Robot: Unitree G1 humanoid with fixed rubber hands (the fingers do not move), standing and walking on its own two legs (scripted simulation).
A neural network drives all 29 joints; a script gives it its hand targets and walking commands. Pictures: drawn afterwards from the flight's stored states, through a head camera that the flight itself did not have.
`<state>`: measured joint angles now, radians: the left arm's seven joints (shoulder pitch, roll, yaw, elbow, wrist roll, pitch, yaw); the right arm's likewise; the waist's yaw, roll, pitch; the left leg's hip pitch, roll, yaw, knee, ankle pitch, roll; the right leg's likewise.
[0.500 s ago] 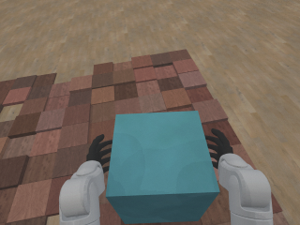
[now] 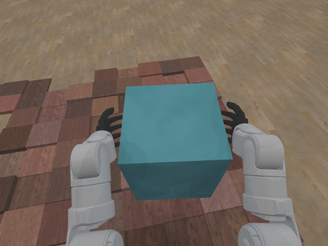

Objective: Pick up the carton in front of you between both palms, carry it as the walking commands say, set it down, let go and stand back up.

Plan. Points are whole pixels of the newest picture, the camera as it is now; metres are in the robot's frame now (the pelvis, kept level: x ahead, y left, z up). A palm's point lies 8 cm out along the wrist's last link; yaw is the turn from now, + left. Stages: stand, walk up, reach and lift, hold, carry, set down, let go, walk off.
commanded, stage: carry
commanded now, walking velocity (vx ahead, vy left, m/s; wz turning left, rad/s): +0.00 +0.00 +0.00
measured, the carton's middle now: (171, 146) +0.36 +0.00 +0.04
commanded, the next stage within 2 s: none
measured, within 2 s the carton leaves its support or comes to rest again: neither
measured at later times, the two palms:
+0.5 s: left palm (99, 152) +0.31 +0.16 +0.11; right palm (236, 147) +0.31 -0.14 +0.11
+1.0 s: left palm (96, 164) +0.28 +0.16 +0.11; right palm (240, 159) +0.28 -0.14 +0.11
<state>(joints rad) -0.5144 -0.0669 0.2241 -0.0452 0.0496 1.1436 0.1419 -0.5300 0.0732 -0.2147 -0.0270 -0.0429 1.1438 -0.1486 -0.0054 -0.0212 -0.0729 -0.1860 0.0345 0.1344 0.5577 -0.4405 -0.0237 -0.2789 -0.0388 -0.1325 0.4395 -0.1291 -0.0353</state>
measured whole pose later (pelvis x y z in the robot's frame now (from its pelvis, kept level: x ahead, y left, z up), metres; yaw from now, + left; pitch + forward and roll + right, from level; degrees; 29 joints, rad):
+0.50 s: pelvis -0.03 +0.02 +0.00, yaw +0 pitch +4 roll +1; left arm -0.48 -0.10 0.24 -0.14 0.06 1.14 0.13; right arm -0.49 0.10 -0.23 -0.12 -0.04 1.13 -0.15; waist -0.01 -0.02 -0.01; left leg -0.24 0.03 0.16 0.63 -0.46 0.01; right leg -0.29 -0.05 -0.11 0.41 -0.13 -0.02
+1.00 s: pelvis -0.02 +0.01 -0.01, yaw +0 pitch +1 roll +1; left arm -0.37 -0.10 0.23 -0.09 0.06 1.18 0.12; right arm -0.39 0.13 -0.19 -0.07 -0.09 1.18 -0.14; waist -0.01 0.01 -0.13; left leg -0.15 0.04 0.18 0.60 -0.58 0.02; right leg -0.25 -0.07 -0.14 0.48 -0.26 -0.01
